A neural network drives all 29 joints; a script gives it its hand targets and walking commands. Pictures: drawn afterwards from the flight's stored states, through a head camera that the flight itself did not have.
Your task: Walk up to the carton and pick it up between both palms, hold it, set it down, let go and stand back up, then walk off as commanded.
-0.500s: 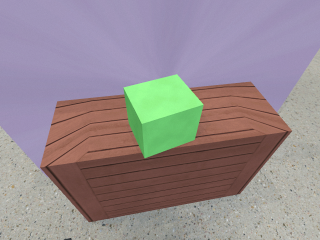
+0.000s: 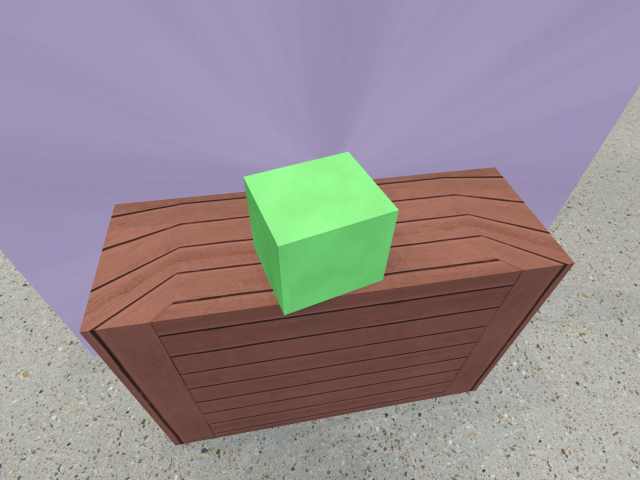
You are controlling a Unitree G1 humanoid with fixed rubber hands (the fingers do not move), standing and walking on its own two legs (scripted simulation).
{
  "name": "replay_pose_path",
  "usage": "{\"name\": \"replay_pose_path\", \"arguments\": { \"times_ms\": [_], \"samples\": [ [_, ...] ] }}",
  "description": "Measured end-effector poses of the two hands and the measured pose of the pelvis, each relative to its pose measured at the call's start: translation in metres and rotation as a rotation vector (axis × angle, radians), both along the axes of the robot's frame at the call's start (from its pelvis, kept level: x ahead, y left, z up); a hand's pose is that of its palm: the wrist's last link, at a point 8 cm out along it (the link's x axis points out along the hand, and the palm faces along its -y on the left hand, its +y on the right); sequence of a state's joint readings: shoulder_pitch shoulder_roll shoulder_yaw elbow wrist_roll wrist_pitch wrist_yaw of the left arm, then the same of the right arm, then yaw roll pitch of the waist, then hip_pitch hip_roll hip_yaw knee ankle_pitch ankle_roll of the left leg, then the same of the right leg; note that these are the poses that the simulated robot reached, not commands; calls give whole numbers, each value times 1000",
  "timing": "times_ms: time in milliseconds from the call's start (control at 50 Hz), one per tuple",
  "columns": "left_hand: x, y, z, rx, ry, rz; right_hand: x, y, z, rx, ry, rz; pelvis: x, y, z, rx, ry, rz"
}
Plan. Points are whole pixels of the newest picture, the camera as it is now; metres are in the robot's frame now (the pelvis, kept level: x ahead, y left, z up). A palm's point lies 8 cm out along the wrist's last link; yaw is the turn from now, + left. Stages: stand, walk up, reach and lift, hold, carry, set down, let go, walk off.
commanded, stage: stand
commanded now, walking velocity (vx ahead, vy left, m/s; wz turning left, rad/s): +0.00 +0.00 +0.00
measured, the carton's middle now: (317, 231) +0.56 +0.03 -0.03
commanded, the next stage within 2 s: walk up in 0.54 s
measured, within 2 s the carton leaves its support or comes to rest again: neither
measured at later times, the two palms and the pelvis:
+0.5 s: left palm out of the picture +0.09 +0.28 -0.12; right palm out of the picture +0.09 -0.29 -0.12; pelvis +0.01 +0.00 +0.00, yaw -1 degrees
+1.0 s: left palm out of the picture +0.14 +0.28 -0.12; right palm out of the picture +0.07 -0.37 -0.11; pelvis +0.05 -0.05 -0.02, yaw +1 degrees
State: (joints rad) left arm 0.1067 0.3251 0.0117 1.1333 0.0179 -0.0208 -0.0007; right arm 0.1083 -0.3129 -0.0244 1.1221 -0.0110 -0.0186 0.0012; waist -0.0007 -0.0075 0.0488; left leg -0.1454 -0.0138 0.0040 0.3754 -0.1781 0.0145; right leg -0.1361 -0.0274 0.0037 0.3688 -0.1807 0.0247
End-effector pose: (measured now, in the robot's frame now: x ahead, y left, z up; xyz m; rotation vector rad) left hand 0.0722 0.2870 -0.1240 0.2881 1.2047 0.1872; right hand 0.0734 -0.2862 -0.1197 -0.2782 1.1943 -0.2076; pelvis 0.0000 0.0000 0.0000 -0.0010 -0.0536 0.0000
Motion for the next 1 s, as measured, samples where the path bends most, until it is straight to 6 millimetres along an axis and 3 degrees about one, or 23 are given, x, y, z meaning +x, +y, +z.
{"name": "replay_pose_path", "arguments": {
  "times_ms": [520,800,880,1000],
  "samples": [
    [15,-5,0,3,20,-8,13,-8,1,-5,6,-4,13,-5,1,-2,14,-17],
    [41,-8,3,-5,-11,-28,21,-10,1,-9,-17,-17,24,-7,0,4,13,-17],
    [56,-2,5,11,-59,-30,11,-28,3,-47,-26,-18,29,-20,-6,34,16,8],
    [70,-9,8,51,-96,-18,-3,-86,5,-130,44,-30,48,-54,-15,41,1,20]
  ]
}}
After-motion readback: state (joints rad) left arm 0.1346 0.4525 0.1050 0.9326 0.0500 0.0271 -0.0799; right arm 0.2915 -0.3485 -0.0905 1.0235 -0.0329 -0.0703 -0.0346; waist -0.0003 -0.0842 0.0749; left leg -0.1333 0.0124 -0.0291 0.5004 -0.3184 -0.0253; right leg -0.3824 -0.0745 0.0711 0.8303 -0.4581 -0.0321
